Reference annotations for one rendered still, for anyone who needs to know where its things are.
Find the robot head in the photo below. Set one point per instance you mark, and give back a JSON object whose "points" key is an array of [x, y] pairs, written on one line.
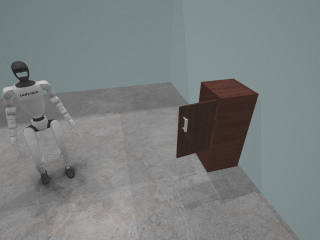
{"points": [[19, 67]]}

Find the robot left upper arm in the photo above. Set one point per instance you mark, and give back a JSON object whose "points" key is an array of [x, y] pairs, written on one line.
{"points": [[49, 90]]}

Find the left robot forearm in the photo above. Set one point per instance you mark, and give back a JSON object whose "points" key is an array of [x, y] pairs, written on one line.
{"points": [[62, 110]]}

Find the cupboard door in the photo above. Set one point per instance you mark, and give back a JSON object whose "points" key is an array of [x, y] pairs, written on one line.
{"points": [[199, 127]]}

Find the robot right upper arm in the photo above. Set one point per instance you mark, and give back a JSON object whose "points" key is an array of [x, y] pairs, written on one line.
{"points": [[8, 93]]}

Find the left robot hand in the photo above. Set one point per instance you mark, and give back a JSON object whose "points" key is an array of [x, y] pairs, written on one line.
{"points": [[71, 122]]}

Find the right robot hand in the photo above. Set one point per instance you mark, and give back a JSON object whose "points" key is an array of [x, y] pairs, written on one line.
{"points": [[14, 140]]}

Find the right robot forearm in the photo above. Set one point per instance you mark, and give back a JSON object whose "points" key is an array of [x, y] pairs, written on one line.
{"points": [[12, 125]]}

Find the right robot foot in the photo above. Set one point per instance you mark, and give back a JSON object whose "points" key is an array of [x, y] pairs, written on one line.
{"points": [[45, 178]]}

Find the handle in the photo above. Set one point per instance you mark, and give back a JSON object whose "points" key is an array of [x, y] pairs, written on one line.
{"points": [[185, 124]]}

